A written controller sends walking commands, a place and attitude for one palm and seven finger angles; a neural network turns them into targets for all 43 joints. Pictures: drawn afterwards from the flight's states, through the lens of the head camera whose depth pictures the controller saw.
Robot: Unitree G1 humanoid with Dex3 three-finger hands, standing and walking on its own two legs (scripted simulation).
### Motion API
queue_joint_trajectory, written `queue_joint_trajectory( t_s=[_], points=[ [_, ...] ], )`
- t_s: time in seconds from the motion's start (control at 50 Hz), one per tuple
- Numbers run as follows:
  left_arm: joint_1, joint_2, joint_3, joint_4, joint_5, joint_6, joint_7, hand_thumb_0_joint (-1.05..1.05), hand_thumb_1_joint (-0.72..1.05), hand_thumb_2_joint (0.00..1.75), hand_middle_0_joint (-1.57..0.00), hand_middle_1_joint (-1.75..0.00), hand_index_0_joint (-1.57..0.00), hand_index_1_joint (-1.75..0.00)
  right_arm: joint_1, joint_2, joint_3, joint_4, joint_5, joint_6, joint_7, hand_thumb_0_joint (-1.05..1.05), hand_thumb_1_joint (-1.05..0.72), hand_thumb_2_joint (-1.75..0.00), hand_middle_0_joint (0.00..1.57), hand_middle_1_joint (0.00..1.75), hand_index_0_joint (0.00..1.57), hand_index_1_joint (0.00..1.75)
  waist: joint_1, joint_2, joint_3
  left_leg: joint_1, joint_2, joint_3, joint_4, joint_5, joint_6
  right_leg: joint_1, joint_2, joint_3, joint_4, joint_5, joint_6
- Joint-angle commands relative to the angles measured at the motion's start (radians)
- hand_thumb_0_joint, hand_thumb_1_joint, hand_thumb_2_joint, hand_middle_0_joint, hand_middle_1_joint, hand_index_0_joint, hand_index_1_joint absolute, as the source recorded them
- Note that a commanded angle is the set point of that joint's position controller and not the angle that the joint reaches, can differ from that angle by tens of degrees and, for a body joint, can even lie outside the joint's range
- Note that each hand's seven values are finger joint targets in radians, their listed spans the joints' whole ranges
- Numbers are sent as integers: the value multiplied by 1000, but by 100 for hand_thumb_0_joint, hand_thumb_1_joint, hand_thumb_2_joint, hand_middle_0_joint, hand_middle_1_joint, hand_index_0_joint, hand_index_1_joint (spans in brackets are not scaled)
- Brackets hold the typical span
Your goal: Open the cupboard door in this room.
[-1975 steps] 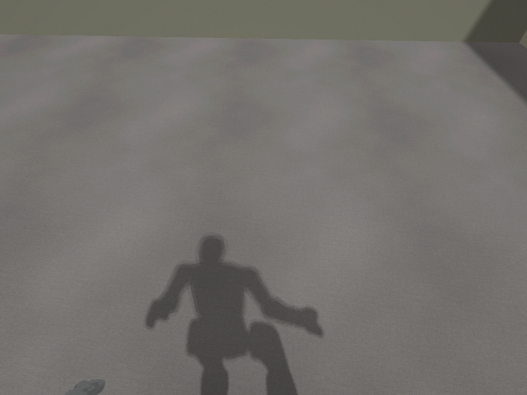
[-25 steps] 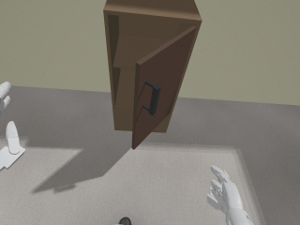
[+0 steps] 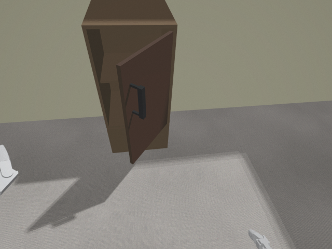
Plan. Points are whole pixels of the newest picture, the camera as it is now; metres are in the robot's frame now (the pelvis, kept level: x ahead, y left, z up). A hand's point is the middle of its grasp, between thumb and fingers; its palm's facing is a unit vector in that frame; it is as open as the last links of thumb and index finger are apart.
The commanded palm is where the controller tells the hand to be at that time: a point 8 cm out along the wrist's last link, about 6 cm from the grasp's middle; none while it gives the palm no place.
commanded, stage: stop stepping back and stand still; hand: left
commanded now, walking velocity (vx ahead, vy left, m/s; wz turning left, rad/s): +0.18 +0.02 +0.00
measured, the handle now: (137, 101) +0.67 +0.11 -0.04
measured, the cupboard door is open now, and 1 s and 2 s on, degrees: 51 51 51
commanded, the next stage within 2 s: let the arm hang, fingers relaxed in 1.06 s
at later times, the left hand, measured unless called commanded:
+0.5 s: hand (6, 180) +0.20 +0.27 +0.17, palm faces +0.42 -0.78 -0.46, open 7.4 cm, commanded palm +0.14 +0.31 +0.19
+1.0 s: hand out of the picture +0.18 +0.30 +0.16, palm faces +0.41 -0.79 -0.46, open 7.4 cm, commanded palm +0.12 +0.34 +0.19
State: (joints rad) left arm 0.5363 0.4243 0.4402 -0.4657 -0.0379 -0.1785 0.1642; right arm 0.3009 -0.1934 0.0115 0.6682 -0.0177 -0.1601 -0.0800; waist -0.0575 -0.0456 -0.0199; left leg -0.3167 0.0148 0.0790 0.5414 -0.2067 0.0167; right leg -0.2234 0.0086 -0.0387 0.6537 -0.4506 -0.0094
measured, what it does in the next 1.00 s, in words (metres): steps on the spot: left foot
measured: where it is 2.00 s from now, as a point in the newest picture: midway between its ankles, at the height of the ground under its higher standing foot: outside the picture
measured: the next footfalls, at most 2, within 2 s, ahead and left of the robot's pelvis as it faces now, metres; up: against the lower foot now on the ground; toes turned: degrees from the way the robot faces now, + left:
left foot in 0.32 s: +0.08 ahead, +0.13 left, +0.00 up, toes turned +5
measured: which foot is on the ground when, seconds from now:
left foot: down 0.00-0.04, up 0.06-0.30, down 0.32-1.00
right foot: down 0.00-1.00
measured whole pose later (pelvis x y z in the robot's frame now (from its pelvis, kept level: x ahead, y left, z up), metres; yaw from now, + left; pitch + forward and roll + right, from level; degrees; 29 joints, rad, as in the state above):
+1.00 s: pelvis -0.02 +0.03 +0.01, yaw +1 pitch +0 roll -1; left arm 0.56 0.39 0.39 -0.46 -0.04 -0.18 0.15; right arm 0.23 -0.20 0.02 0.62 -0.01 -0.12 -0.08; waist 0.00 0.01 0.04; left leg -0.28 0.02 0.08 0.43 -0.14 0.04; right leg -0.16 0.00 -0.06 0.38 -0.22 0.00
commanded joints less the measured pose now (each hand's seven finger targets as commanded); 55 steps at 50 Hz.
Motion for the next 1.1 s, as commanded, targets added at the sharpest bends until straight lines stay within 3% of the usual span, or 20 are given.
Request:
queue_joint_trajectory(
  t_s=[0.0, 0.02, 0.04, 0.06, 0.08, 0.12, 0.14, 0.18, 0.22, 0.24, 0.3, 0.32, 0.34, 0.4, 0.48, 0.56, 0.7, 0.88, 1.08],
  points=[
    [69, 197, 148, -226, 14, -80, 16, 0, 90, 90, -20, -30, -20, -30, -159, -138, -49, -187, 2, -32, -5, 0, -90, -90, 20, 30, 20, 30, 52, 144, -2, -248, 77, -102, -103, -386, 22, 173, -54, 73, -241, -37, -58],
    [64, 211, 161, -201, 11, -81, 15, 0, 90, 90, -20, -30, -20, -30, -154, -127, -58, -190, 2, -18, -1, 0, -90, -90, 20, 30, 20, 30, 55, -48, 9, -284, 4, -41, 173, -307, -8, 89, -197, 333, -394, -266, -133],
    [34, 224, 170, -209, 3, -82, 17, 0, 90, 90, -20, -30, -20, -30, -142, -124, -65, -179, 10, -14, 2, 0, -90, -90, 20, 30, 20, 30, 65, -180, 34, -324, -18, -47, 436, -245, -19, 4, -358, 564, -520, -330, -208],
    [2, 205, 160, -192, 2, -99, 15, 0, 90, 90, -20, -30, -20, -30, -119, -135, -66, -163, 6, -19, 5, 0, -90, -90, 20, 30, 20, 30, 33, -120, 61, -338, 3, -88, 553, -182, -24, -21, -357, 521, -512, -162, -211],
    [-30, 209, 166, -173, 0, -111, 14, 0, 90, 90, -20, -30, -20, -30, -112, -132, -58, -148, 6, -21, 8, 0, -90, -90, 20, 30, 20, 30, 27, -54, 37, -351, 21, -105, 564, -169, -26, 8, -346, 437, -463, -32, -205],
    [-36, 185, 142, -107, 12, -128, 7, 0, 90, 90, -20, -30, -20, -30, -111, -119, -48, -136, 9, -25, 1, 0, -90, -90, 20, 30, 20, 30, 29, -15, 30, -275, 50, -78, 423, -120, -21, 29, -292, 278, -390, 269, -177],
    [-44, 170, 123, -80, 17, -129, 7, 0, 90, 90, -20, -30, -20, -30, -117, -111, -44, -135, 10, -25, -4, 0, -90, -90, 20, 30, 20, 30, 34, -26, 22, -213, 45, -47, 322, -110, -13, 24, -268, 225, -366, 339, -152],
    [-89, 137, 76, -82, 17, -127, 9, 0, 90, 90, -20, -30, -20, -30, -148, -108, -42, -142, 12, -36, -12, 0, -90, -90, 20, 30, 20, 30, 47, -48, 22, -101, 20, 5, 144, -85, 3, 24, -246, 176, -346, 350, -123],
    [-79, 135, 62, -95, 13, -115, 12, 0, 90, 90, -20, -30, -20, -30, -146, -114, -43, -141, 8, -43, -10, 0, -90, -90, 20, 30, 20, 30, 55, -54, 15, 36, -2, 26, -3, -19, 12, -9, -216, 164, -331, 308, -85],
    [-83, 135, 59, -116, 10, -112, 12, 0, 90, 90, -20, -30, -20, -30, -147, -124, -48, -146, 8, -44, -8, 0, -90, -90, 20, 30, 20, 30, 55, -44, 7, 85, 7, 3, -65, 8, 19, -11, -195, 153, -308, 310, -59],
    [-100, 153, 68, -191, 7, -108, 8, 0, 90, 90, -20, -30, -20, -30, -166, -155, -66, -175, 20, -33, -5, 0, -90, -90, 20, 30, 20, 30, 65, 43, -22, 165, 103, -99, -88, 207, 44, -11, -109, 119, -234, 382, 18],
    [-76, 165, 90, -176, 12, -103, 6, 0, 90, 90, -20, -30, -20, -30, -158, -147, -63, -174, 21, -28, -5, 0, -90, -90, 20, 30, 20, 30, 60, 54, -26, 163, 98, -77, -64, 264, 41, -1, -96, 112, -233, 457, 17],
    [-70, 173, 101, -198, 16, -102, 4, 0, 90, 90, -20, -30, -20, -30, -154, -131, -51, -174, 18, -24, -3, 0, -90, -90, 20, 30, 20, 30, 55, 108, -48, 160, 85, -70, -74, 314, 33, 20, -88, 83, -209, 497, 9],
    [-62, 177, 109, -241, 14, -103, 5, 0, 90, 90, -20, -30, -20, -30, -161, -128, -50, -190, 19, -18, -2, 0, -90, -90, 20, 30, 20, 30, 58, 117, -92, 169, 90, -78, -70, 372, 21, 60, -71, 68, -196, 524, 8],
    [4, 152, 102, -218, -1, -87, 3, 0, 90, 90, -20, -30, -20, -30, -160, -130, -50, -206, 19, -9, 0, 0, -90, -90, 20, 30, 20, 30, 56, 129, -104, 161, 92, -84, -94, 326, 11, 69, -56, 61, -221, 479, 6],
    [17, 143, 98, -185, -10, -73, -1, 0, 90, 90, -20, -30, -20, -30, -172, -126, -41, -213, 17, 2, -1, 0, -90, -90, 20, 30, 20, 30, 52, 112, -72, 134, 89, -85, -127, 187, 5, 37, -52, 74, -272, 392, 7],
    [-16, 146, 82, -197, -9, -59, 2, 0, 90, 90, -20, -30, -20, -30, -185, -126, -34, -215, 12, -4, -14, 0, -90, -90, 20, 30, 20, 30, 54, 101, -61, 123, 85, -100, -190, 62, 1, 39, -39, 52, -306, 308, 14],
    [-28, 150, 81, -211, -2, -61, 7, 0, 90, 90, -20, -30, -20, -30, -186, -135, -40, -207, 9, -17, -17, 0, -90, -90, 20, 30, 20, 30, 55, 144, -44, 90, 76, -120, -252, -82, -8, 46, -26, 31, -337, 200, 12],
    [12, 151, 87, -187, -6, -69, 6, 0, 90, 90, -20, -30, -20, -30, -182, -138, -47, -200, 9, -20, -16, 0, -90, -90, 20, 30, 20, 30, 56, 121, -50, 104, 68, -113, -238, -24, -13, 44, -27, 27, -349, 231, 13]
  ],
)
